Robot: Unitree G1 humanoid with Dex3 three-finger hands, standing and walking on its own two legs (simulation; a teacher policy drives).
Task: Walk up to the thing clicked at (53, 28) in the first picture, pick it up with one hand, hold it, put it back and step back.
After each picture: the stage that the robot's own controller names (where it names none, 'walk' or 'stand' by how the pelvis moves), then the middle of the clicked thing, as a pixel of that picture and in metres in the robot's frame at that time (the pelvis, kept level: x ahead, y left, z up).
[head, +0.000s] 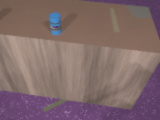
stand; (55, 24) +0.85 +0.17 -0.04
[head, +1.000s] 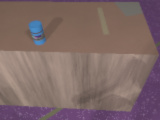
walk; (37, 33) +0.73 +0.27 -0.04
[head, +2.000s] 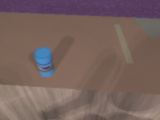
stand; (45, 62) +0.49 +0.18 -0.01
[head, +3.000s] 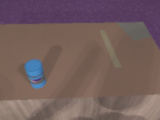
stand; (36, 74) +0.46 +0.20 -0.04
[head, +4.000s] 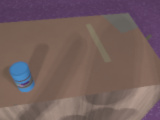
stand; (22, 77) +0.42 +0.24 -0.03
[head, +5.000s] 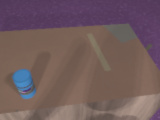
stand; (25, 84) +0.42 +0.24 -0.05
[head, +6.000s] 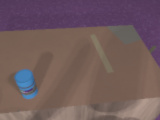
stand; (27, 84) +0.41 +0.23 -0.05
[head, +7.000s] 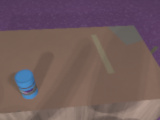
stand; (27, 84) +0.41 +0.23 -0.05
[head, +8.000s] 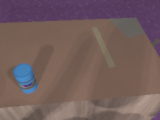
rise first; (26, 78) +0.42 +0.23 -0.04
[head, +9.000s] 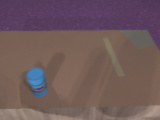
rise first; (38, 82) +0.42 +0.22 -0.04
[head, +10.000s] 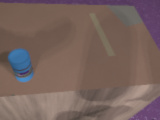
go down; (22, 66) +0.44 +0.20 -0.01
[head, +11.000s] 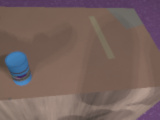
go down; (19, 69) +0.43 +0.20 +0.00
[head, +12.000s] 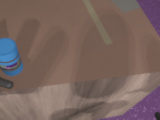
close in; (8, 58) +0.44 +0.21 +0.04
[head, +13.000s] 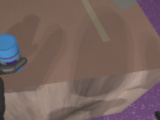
lift; (9, 54) +0.45 +0.20 +0.04
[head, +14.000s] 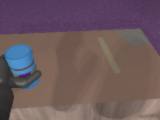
lift; (23, 67) +0.33 +0.18 +0.17
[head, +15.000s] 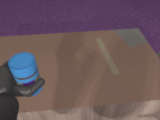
hold; (27, 75) +0.32 +0.17 +0.15
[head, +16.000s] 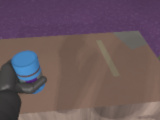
hold; (29, 73) +0.33 +0.16 +0.15
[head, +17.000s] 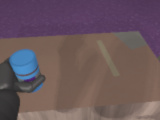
hold; (28, 71) +0.33 +0.17 +0.16
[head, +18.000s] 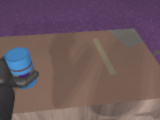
crouch; (22, 68) +0.36 +0.19 +0.14
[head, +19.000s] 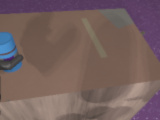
lower; (6, 52) +0.45 +0.22 +0.09
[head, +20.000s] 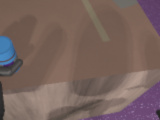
lower; (5, 56) +0.44 +0.21 +0.04
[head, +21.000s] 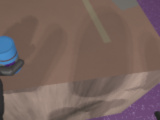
lower; (7, 56) +0.44 +0.21 +0.04
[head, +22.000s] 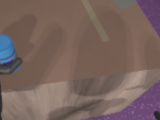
lower; (5, 55) +0.45 +0.21 +0.04
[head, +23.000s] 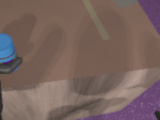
lower; (5, 54) +0.45 +0.21 +0.04
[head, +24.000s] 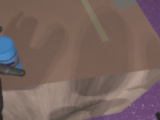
withdraw; (6, 56) +0.45 +0.21 +0.04
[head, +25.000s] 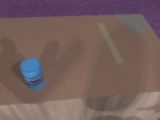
sink last; (33, 74) +0.42 +0.19 +0.00
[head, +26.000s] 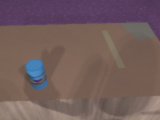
stand; (37, 74) +0.44 +0.21 +0.00
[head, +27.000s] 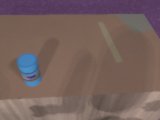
stand; (30, 70) +0.43 +0.21 +0.02
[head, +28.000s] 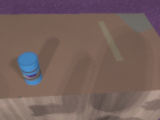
stand; (30, 69) +0.43 +0.21 +0.02
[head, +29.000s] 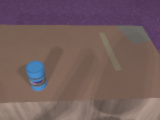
stand; (37, 76) +0.44 +0.20 -0.03
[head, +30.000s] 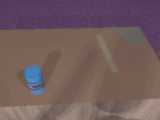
stand; (35, 80) +0.44 +0.21 -0.05
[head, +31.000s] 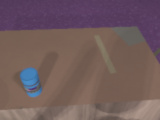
stand; (31, 82) +0.43 +0.22 -0.05
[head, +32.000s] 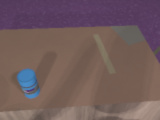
stand; (29, 84) +0.41 +0.23 -0.05
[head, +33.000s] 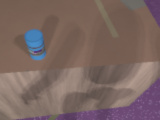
walk; (36, 45) +0.52 +0.19 -0.03
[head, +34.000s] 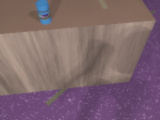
walk; (44, 12) +0.83 +0.26 -0.02
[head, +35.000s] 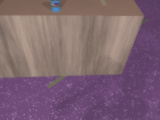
stand; (55, 1) +1.09 +0.20 -0.03
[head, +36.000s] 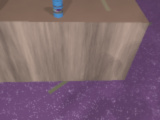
stand; (58, 7) +1.03 +0.18 -0.05
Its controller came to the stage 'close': yes
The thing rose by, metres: 0.20
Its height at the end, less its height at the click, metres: +0.00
